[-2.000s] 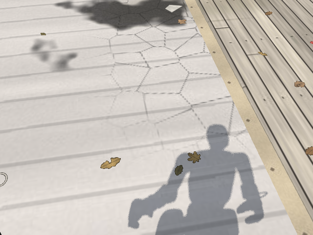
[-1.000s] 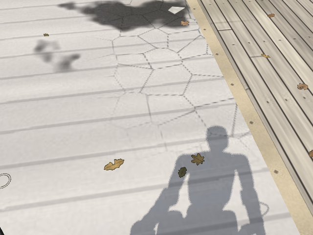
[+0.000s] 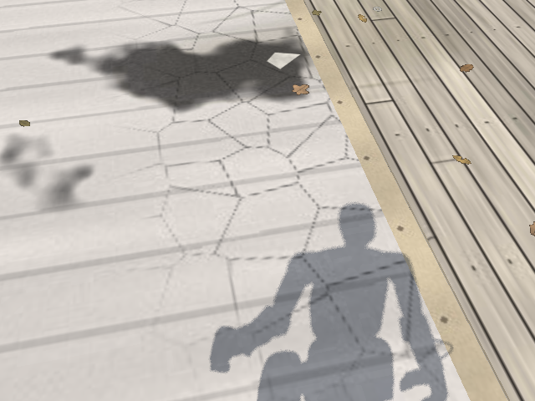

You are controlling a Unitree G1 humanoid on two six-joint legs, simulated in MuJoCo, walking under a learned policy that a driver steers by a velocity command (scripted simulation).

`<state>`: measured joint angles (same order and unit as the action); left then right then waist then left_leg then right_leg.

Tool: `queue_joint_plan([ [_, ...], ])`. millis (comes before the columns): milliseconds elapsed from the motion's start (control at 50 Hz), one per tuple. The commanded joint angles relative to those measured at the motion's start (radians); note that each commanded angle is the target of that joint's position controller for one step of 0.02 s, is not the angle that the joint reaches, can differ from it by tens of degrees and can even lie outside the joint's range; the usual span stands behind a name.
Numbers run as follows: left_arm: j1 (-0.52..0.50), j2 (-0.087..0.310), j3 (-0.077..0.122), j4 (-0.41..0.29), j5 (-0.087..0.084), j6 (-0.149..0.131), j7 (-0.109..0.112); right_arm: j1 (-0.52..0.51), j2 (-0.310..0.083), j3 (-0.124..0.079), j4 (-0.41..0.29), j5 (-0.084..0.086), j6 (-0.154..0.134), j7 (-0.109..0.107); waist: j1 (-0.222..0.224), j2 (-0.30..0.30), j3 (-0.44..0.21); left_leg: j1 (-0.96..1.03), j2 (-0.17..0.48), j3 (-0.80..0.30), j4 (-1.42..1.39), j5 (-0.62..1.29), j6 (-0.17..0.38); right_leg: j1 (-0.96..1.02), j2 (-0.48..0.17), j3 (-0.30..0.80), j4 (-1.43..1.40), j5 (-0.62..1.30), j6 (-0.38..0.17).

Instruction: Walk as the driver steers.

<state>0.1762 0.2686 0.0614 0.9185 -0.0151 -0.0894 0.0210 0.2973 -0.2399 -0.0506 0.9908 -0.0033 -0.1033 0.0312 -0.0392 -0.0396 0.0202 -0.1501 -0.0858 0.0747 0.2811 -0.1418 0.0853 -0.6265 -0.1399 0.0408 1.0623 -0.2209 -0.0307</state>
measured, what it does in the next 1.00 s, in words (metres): walks ahead, turning left: right foot, then left foot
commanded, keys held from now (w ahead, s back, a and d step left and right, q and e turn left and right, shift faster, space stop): w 0.34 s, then w+q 0.58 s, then q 0.08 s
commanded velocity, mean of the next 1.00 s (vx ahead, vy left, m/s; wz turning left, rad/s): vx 0.49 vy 0.00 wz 0.26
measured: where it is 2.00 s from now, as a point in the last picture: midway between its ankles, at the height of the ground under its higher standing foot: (234, 279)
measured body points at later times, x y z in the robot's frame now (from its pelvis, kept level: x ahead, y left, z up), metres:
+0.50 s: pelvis +0.29 -0.08 +0.00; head +0.32 -0.08 +0.45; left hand +0.35 +0.19 -0.13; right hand +0.39 -0.35 -0.14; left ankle +0.29 +0.09 -0.66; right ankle +0.32 -0.16 -0.75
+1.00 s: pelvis +0.57 +0.02 -0.01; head +0.60 +0.04 +0.44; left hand +0.59 +0.31 -0.14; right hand +0.76 -0.21 -0.13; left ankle +0.60 +0.09 -0.75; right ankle +0.53 -0.16 -0.64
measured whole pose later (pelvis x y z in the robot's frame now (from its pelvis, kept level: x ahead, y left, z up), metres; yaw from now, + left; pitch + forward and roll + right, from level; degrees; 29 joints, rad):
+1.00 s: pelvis +0.57 +0.02 -0.01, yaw +19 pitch +2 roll +0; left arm 0.19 0.27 0.06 0.86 -0.01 -0.12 0.01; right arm 0.20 -0.27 -0.09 0.81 0.01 -0.06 0.03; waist -0.01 -0.01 0.06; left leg -0.35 -0.09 0.01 0.50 -0.17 0.10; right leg -0.43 -0.06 0.03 1.23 -0.41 0.00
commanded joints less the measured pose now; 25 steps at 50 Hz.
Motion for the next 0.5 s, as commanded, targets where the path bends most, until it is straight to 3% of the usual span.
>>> queue_joint_plan([
  [20, 0.006, 0.046, 0.011, -0.051, 0.012, 0.002, 0.000, -0.031, -0.142, -0.025, -0.055, 0.002, -0.012, -0.023, 0.038, 0.073, 0.041, -0.048, 0.284, -0.207, -0.196, 0.126, 0.164, -0.058, -0.036, 0.014, -0.154, 0.166, 0.027],
  [100, -0.149, 0.022, -0.003, -0.093, 0.005, -0.010, -0.018, 0.045, -0.159, -0.027, -0.036, 0.015, -0.003, -0.033, -0.015, 0.077, 0.051, -0.014, 0.247, -0.127, -0.189, 0.149, 0.122, 0.008, 0.023, -0.044, -0.416, 0.343, 0.029],
  [160, -0.234, 0.027, -0.009, -0.127, -0.004, -0.014, -0.035, 0.109, -0.163, -0.029, -0.009, 0.022, 0.010, -0.035, -0.043, 0.081, 0.068, 0.100, 0.287, -0.134, -0.151, 0.149, 0.120, -0.018, 0.042, -0.044, -0.500, 0.323, 0.020],
  [200, -0.263, 0.041, -0.008, -0.150, -0.006, -0.019, -0.049, 0.127, -0.169, -0.034, 0.003, 0.023, 0.023, -0.038, -0.037, 0.088, 0.069, 0.189, 0.329, -0.148, -0.105, 0.193, 0.109, -0.037, 0.050, -0.036, -0.538, 0.256, -0.003],
  [240, -0.222, 0.072, 0.003, -0.151, -0.008, -0.024, -0.057, 0.110, -0.184, -0.041, 0.000, 0.023, 0.034, -0.042, 0.004, 0.110, 0.037, 0.242, 0.350, -0.151, -0.035, 0.331, 0.088, 0.036, 0.074, -0.048, -0.562, 0.175, -0.031],
  [260, -0.147, 0.099, 0.017, -0.134, -0.007, -0.026, -0.057, 0.085, -0.191, -0.043, -0.007, 0.022, 0.040, -0.042, 0.052, 0.125, -0.012, 0.243, 0.336, -0.132, 0.054, 0.498, 0.073, 0.152, 0.106, -0.075, -0.574, 0.152, -0.051],
  [280, 0.013, 0.142, 0.042, -0.084, -0.005, -0.025, -0.052, 0.070, -0.173, -0.036, -0.015, 0.018, 0.045, -0.042, 0.128, 0.115, -0.108, 0.197, 0.285, -0.093, 0.237, 0.599, 0.047, 0.367, 0.133, -0.095, -0.585, 0.167, -0.081],
  [300, 0.206, 0.216, 0.064, -0.042, 0.008, -0.023, -0.043, 0.078, -0.138, -0.018, -0.040, 0.002, 0.045, -0.043, 0.189, 0.032, -0.260, -0.002, 0.226, -0.049, 0.537, 0.389, 0.013, 0.683, -0.022, 0.077, -0.548, 0.183, -0.146],
  [320, 0.285, 0.294, 0.082, -0.013, 0.013, -0.017, -0.047, 0.209, 0.006, 0.023, -0.045, 0.003, 0.022, -0.029, 0.124, -0.238, -0.397, -0.423, 0.032, -0.050, 0.904, -0.250, -0.057, 1.044, -0.256, 0.570, -0.653, -0.014, -0.317],
  [340, 0.277, 0.187, 0.052, -0.019, 0.007, -0.017, -0.048, 0.157, -0.088, 0.004, -0.033, 0.028, -0.004, -0.026, 0.156, -0.172, -0.399, -0.546, 0.053, -0.195, 1.038, -0.425, -0.042, 1.048, -0.253, 0.689, -0.752, -0.106, -0.302],
  [360, 0.182, 0.140, 0.037, -0.038, 0.007, -0.020, -0.043, 0.060, -0.154, -0.014, -0.062, 0.057, -0.019, -0.024, 0.147, -0.123, -0.239, -0.615, 0.104, -0.198, 1.066, -0.357, -0.022, 0.917, -0.226, 0.518, -0.761, -0.053, -0.247],
  [380, 0.098, 0.112, 0.027, -0.059, 0.014, -0.023, -0.041, 0.006, -0.154, -0.015, -0.071, 0.059, -0.022, -0.031, 0.117, -0.037, -0.161, -0.579, 0.158, -0.176, 1.025, -0.264, -0.020, 0.766, -0.193, 0.379, -0.783, 0.057, -0.218],
  [400, 0.047, 0.081, 0.020, -0.062, 0.020, -0.027, -0.044, -0.020, -0.144, -0.022, -0.072, 0.045, -0.014, -0.038, 0.090, -0.002, -0.094, -0.538, 0.189, -0.169, 0.957, -0.207, -0.025, 0.639, -0.157, 0.280, -0.817, 0.138, -0.197],
  [440, 0.024, 0.050, 0.012, -0.049, 0.031, -0.036, -0.048, 0.022, -0.104, -0.027, -0.058, 0.039, 0.018, -0.040, 0.040, -0.036, -0.064, -0.435, 0.223, -0.183, 0.889, -0.146, -0.027, 0.520, -0.115, 0.164, -0.879, 0.170, -0.172],
  [460, 0.035, 0.057, 0.015, -0.039, 0.031, -0.040, -0.046, 0.035, -0.081, -0.026, -0.054, 0.041, 0.031, -0.040, 0.031, -0.034, -0.050, -0.426, 0.226, -0.182, 0.870, -0.135, -0.031, 0.490, -0.111, 0.124, -0.903, 0.190, -0.176],
  [500, 0.051, 0.084, 0.024, -0.023, 0.033, -0.044, -0.036, 0.003, -0.071, -0.028, -0.071, 0.039, 0.048, -0.042, 0.025, -0.024, -0.013, -0.477, 0.228, -0.195, 0.822, -0.070, -0.040, 0.470, -0.114, 0.059, -0.937, 0.228, -0.179],
])
Velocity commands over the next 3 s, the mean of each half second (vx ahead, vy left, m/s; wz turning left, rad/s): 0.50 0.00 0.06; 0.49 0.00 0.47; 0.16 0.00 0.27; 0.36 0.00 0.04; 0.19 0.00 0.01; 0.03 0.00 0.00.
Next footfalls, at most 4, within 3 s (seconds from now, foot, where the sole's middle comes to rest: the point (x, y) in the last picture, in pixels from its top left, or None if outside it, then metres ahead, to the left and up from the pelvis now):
0.30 right None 0.36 -0.16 -0.78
0.86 left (228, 350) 0.64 0.10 -0.78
1.30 right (262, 263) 0.91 0.00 -0.78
1.60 left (203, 325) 0.71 0.17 -0.78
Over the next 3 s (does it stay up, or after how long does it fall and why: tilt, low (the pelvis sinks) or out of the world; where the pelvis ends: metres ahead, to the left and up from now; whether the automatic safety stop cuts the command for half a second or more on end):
stays up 1.04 0.16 -0.01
